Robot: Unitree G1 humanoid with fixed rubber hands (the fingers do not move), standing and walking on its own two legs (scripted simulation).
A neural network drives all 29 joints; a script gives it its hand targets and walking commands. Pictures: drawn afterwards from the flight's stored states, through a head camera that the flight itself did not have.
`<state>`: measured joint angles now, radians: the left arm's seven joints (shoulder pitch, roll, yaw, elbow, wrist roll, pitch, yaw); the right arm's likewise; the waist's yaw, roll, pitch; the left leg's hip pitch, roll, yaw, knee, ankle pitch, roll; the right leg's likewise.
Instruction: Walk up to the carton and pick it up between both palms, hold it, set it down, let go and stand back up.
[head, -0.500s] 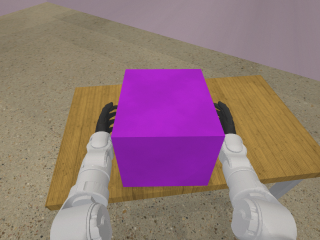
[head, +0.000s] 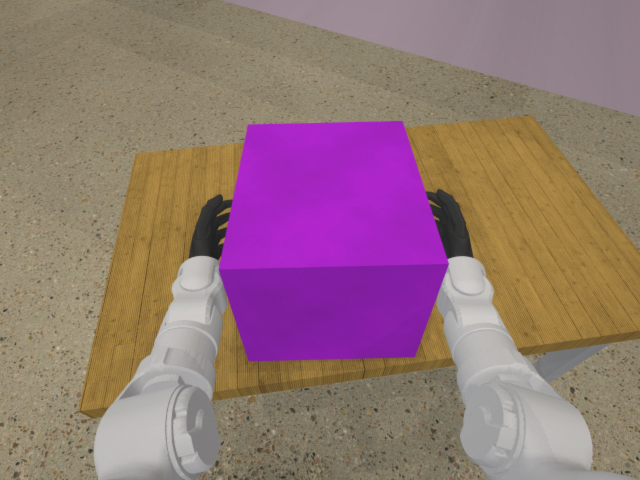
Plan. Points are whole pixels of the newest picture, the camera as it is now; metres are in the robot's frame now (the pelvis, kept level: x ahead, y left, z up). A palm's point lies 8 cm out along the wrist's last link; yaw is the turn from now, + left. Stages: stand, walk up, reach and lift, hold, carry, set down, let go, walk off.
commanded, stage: set down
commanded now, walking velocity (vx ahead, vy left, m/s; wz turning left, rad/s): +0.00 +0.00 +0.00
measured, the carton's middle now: (328, 236) +0.46 +0.02 +0.02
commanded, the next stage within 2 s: none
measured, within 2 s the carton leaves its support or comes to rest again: rests again in 0.74 s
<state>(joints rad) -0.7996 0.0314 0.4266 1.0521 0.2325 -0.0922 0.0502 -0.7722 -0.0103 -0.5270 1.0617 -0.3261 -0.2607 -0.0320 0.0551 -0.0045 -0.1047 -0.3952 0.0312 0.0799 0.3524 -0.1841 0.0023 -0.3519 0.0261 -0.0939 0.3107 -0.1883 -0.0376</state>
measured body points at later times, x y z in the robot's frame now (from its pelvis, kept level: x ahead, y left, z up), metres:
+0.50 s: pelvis -0.01 +0.00 +0.00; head +0.08 +0.00 +0.44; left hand +0.42 +0.19 +0.04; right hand +0.44 -0.14 +0.04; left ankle -0.02 +0.11 -0.75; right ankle -0.04 -0.09 -0.75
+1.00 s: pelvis -0.01 +0.01 +0.00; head +0.08 +0.02 +0.44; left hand +0.42 +0.19 +0.03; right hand +0.43 -0.14 +0.04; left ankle -0.02 +0.11 -0.75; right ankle -0.04 -0.09 -0.75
